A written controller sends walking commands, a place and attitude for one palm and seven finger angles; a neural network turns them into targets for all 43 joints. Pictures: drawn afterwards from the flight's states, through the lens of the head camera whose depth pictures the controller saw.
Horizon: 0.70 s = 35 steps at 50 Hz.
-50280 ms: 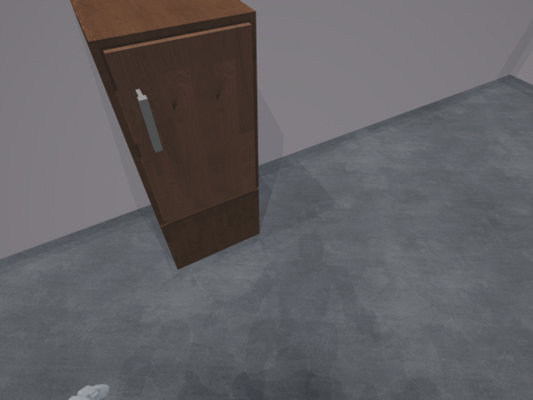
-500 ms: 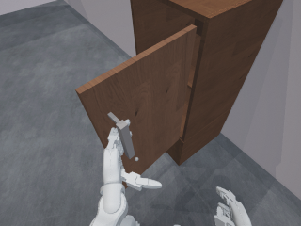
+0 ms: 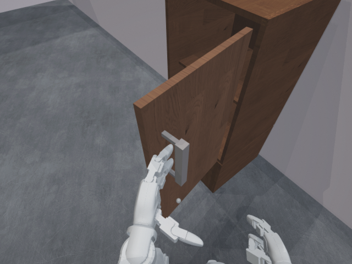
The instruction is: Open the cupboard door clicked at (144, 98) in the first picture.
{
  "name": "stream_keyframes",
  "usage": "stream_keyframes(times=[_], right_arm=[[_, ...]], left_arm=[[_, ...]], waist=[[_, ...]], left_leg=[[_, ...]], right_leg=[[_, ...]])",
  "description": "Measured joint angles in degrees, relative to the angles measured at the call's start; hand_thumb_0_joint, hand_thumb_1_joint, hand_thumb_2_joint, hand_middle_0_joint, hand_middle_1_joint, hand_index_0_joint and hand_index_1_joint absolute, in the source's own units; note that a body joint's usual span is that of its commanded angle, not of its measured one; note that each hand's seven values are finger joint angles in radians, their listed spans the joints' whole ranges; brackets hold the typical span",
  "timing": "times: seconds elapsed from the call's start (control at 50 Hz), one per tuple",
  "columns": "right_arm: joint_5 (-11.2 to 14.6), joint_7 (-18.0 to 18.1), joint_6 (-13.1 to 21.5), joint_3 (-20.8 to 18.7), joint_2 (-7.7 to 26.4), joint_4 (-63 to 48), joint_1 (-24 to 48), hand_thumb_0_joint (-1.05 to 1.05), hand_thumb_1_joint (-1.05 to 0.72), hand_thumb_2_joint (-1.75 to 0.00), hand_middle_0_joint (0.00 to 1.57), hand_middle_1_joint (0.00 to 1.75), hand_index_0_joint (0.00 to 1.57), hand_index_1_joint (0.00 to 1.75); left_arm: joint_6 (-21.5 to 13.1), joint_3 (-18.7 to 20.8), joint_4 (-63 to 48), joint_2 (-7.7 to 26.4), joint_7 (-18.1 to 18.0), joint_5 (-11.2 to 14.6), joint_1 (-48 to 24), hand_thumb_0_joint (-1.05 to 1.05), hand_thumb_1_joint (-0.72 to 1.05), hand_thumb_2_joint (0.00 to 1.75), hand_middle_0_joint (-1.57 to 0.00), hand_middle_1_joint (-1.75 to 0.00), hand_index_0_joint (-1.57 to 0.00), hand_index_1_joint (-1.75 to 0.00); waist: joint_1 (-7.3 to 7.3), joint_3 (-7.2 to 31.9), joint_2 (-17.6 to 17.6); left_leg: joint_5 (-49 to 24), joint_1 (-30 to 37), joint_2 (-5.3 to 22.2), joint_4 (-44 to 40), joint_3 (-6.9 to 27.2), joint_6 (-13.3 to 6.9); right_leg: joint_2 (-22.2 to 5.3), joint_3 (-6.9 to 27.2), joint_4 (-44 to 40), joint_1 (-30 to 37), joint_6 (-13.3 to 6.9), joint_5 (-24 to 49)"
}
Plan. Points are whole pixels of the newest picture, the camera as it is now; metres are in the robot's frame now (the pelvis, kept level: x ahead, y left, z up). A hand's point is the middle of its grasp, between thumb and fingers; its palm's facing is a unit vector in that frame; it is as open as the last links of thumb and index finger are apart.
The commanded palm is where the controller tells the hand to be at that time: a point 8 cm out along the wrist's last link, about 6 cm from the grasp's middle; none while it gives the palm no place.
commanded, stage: slide the hand sideways off the handle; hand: left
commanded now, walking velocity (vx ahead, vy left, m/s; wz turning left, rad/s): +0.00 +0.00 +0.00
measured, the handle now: (174, 159) +0.33 +0.02 +0.07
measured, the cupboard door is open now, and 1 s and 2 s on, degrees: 100 100 100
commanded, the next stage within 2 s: draw the hand back to the body in 0.62 s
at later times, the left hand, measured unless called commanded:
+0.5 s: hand (162, 222) +0.20 +0.04 +0.07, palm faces +0.01 -1.00 +0.02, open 16.3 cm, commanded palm +0.16 +0.10 +0.07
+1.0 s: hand (127, 221) +0.19 +0.10 +0.11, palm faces +0.05 -1.00 -0.06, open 16.3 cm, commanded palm +0.15 +0.15 +0.11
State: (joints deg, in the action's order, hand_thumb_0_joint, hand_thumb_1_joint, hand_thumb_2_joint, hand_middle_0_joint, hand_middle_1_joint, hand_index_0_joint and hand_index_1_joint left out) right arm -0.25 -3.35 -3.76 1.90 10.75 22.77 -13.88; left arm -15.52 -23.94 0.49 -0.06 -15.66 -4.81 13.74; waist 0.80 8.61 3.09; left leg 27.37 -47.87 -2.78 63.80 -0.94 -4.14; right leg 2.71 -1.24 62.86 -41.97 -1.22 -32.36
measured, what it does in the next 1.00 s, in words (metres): stands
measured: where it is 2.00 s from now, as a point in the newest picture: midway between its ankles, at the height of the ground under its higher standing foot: outside the picture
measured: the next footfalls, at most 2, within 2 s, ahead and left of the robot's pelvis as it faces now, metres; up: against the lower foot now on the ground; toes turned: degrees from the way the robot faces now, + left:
none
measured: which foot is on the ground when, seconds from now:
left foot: down 0.00-1.00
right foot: down 0.00-1.00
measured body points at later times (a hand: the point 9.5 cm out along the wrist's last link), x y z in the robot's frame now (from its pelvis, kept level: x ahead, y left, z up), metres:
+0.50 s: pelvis +0.01 -0.02 -0.01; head +0.05 -0.03 +0.44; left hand +0.19 +0.09 +0.07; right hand +0.21 -0.22 -0.08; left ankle +0.04 +0.07 -0.66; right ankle -0.01 -0.11 -0.66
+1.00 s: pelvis +0.01 -0.04 +0.01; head +0.03 -0.06 +0.45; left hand +0.18 +0.15 +0.11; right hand +0.20 -0.26 -0.07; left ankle +0.04 +0.07 -0.66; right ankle -0.01 -0.11 -0.66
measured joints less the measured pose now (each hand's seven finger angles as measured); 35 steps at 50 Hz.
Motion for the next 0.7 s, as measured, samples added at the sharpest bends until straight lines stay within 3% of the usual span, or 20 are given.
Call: stream_keyframes(times=[0.22,0.46,0.7], right_arm=[[0.3,-0.5,0.0,0.7,-0.2,-2.3,0.4,0.01,-0.90,-0.90,0.20,0.30,0.20,0.30],[-0.3,0.1,1.4,-0.2,0.9,-3.1,0.0,0.01,-0.90,-0.90,0.20,0.30,0.20,0.30],[0.2,2.3,3.6,-0.5,1.2,-2.3,-1.2,0.01,-0.90,-0.90,0.20,0.30,0.20,0.30]], left_arm=[[0.2,0.0,-6.1,1.6,0.8,0.6,7.8,-0.02,-0.50,0.30,-0.18,-0.31,-0.20,-0.33],[-4.3,3.1,-13.2,2.4,4.8,1.1,18.4,-0.01,-0.50,0.30,-0.16,-0.30,-0.17,-0.32],[-7.1,10.8,-17.2,5.6,13.2,8.2,24.9,-0.02,-0.50,0.30,-0.15,-0.30,-0.15,-0.31]], waist=[[-0.23,0.1,-0.4],[-1.65,0.7,-0.3],[-1.63,1.3,-0.2]], left_leg=[[0.1,1.6,0.0,-1.3,0.2,0.1],[1.3,-1.1,0.1,1.2,0.9,1.2],[1.6,-3.2,0.7,2.5,2.0,3.0]], right_leg=[[0.1,0.0,-1.6,1.7,0.0,0.1],[0.3,-1.0,1.5,-1.0,-1.3,-1.7],[1.0,-2.1,3.3,-3.3,-2.8,-2.4]])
